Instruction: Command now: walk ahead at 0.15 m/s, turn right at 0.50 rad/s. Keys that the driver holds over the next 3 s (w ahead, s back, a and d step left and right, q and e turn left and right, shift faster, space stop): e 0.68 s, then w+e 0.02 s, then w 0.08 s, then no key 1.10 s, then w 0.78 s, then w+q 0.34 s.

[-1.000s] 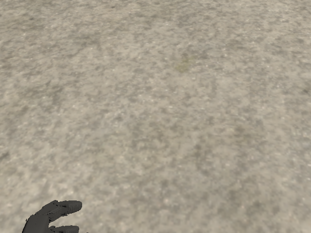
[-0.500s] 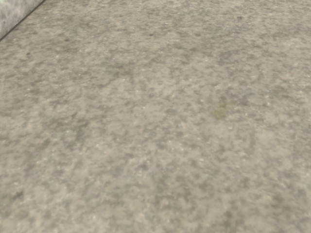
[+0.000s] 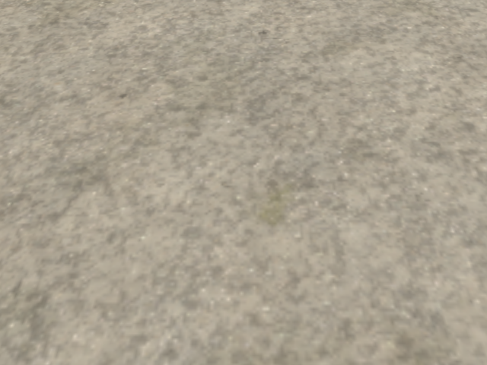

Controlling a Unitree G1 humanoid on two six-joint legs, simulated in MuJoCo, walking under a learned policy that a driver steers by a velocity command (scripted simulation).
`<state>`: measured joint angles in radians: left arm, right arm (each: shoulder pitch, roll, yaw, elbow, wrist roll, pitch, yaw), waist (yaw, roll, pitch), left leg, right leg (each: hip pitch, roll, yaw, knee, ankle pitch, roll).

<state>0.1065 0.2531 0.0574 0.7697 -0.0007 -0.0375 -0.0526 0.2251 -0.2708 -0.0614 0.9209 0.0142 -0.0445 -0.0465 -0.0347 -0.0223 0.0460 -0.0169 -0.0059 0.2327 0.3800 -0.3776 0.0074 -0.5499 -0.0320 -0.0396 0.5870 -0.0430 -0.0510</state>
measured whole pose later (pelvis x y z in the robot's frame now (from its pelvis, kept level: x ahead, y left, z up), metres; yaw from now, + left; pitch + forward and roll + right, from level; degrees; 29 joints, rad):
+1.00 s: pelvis +0.11 +0.00 +0.01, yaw -31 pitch +1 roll +0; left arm 0.16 0.25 0.04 0.63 0.01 0.02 0.00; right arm 0.24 -0.30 -0.05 0.79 -0.01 -0.01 0.00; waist -0.05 0.04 0.01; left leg -0.32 0.08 0.03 0.76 -0.51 -0.06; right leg -0.25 0.02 0.00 0.49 -0.26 -0.03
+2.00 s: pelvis +0.14 -0.01 +0.00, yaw -31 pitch -2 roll +0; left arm 0.24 0.23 0.04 1.04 -0.02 0.00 0.04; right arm 0.22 -0.24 -0.04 0.99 0.01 -0.01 -0.04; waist 0.00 0.00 0.01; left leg -0.23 0.01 0.01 0.59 -0.40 0.02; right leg -0.16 0.01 0.02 0.55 -0.38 -0.03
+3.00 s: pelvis +0.53 -0.25 +0.01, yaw -23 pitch +1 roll -3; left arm 0.30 0.25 0.05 1.02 0.01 -0.11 0.01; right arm 0.15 -0.26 -0.06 0.87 0.02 -0.06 0.01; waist 0.06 0.03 0.00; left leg -0.70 0.12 -0.05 0.73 0.08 0.03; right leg 0.04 0.06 -0.18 0.18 -0.24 -0.04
